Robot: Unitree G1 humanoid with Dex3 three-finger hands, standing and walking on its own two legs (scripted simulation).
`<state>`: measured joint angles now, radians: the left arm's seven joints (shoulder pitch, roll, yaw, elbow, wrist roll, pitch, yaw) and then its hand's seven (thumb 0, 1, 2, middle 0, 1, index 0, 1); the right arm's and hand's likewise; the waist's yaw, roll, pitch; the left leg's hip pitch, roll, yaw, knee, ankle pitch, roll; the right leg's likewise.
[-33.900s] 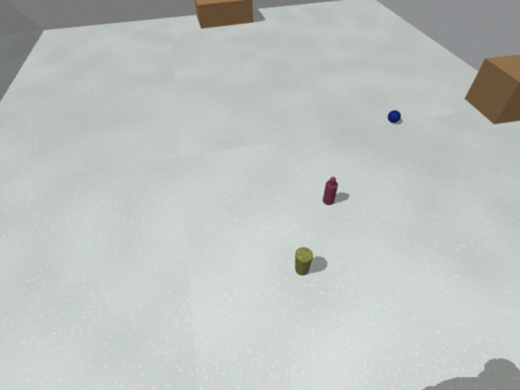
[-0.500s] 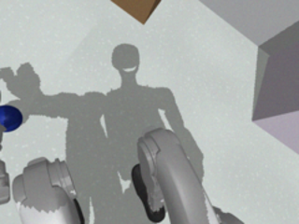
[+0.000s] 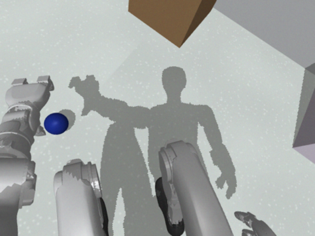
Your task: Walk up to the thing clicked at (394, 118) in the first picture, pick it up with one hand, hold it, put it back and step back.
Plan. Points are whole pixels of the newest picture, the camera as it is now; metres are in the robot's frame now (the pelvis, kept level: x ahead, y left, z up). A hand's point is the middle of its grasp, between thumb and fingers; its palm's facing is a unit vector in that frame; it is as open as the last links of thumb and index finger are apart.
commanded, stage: withdraw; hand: left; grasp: from above
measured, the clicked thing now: (56, 123) +0.50 +0.24 -0.33
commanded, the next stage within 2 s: home in 0.12 s
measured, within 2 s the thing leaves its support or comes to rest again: neither
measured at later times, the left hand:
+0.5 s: hand (26, 109) +0.49 +0.26 -0.13, palm faces -0.38 -0.10 -0.92, open 12.3 cm
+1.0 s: hand out of the picture +0.30 +0.23 +0.07, palm faces -0.19 -0.78 -0.60, open 7.5 cm
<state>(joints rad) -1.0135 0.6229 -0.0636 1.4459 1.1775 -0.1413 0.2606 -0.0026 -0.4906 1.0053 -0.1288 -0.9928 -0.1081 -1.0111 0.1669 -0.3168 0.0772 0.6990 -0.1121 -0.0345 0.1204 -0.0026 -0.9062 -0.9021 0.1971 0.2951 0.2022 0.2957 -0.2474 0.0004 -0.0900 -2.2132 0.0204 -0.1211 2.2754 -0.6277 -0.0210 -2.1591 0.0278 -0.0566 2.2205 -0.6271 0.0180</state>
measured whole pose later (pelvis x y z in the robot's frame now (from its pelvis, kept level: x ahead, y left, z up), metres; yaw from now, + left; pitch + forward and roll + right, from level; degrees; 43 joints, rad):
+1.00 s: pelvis +0.02 +0.00 +0.18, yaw +4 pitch +27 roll -4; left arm -0.10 0.35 -0.02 0.38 0.37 0.19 0.09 0.00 0.87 0.90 -0.21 -0.31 -0.21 -0.31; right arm 0.08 -0.25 -0.01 0.59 0.03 -0.06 -0.01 0.00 -0.90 -0.90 0.20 0.29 0.20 0.30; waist -0.06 0.02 -0.21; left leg -1.61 0.03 -0.08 1.73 -0.60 -0.02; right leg -1.55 0.01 -0.04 1.69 -0.61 0.01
